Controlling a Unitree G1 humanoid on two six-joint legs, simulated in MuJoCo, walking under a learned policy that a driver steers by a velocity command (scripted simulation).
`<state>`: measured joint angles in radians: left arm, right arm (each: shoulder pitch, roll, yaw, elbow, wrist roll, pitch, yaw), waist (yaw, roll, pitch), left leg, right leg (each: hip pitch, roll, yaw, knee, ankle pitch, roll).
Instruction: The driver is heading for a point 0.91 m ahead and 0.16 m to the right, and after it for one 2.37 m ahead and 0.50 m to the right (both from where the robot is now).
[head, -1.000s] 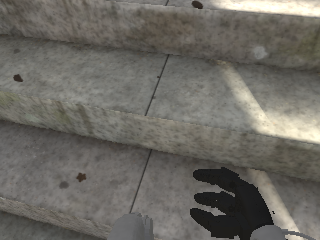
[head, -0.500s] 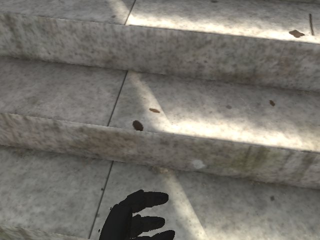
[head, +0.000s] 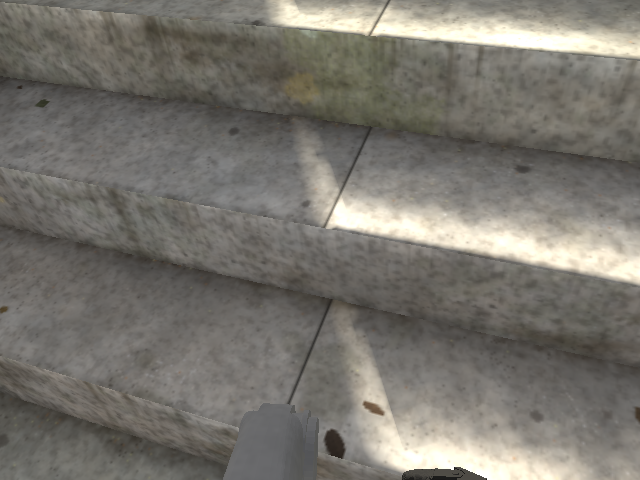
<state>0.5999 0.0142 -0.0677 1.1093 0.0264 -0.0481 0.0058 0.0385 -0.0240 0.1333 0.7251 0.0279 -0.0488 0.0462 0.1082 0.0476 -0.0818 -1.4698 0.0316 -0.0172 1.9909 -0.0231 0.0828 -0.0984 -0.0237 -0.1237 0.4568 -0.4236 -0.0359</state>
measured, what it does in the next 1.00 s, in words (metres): climbs: left foot 0.19 m higher, then right foot 0.18 m higher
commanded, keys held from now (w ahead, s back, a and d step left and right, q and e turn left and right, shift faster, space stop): w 0.82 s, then w+e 0.18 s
